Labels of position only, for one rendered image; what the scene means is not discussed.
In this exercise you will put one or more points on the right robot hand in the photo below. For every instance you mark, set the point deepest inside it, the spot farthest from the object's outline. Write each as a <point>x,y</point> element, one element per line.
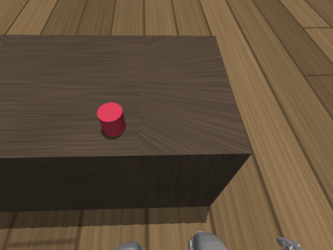
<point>289,244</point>

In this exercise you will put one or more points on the can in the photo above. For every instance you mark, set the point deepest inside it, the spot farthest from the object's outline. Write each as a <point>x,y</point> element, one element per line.
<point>111,118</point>

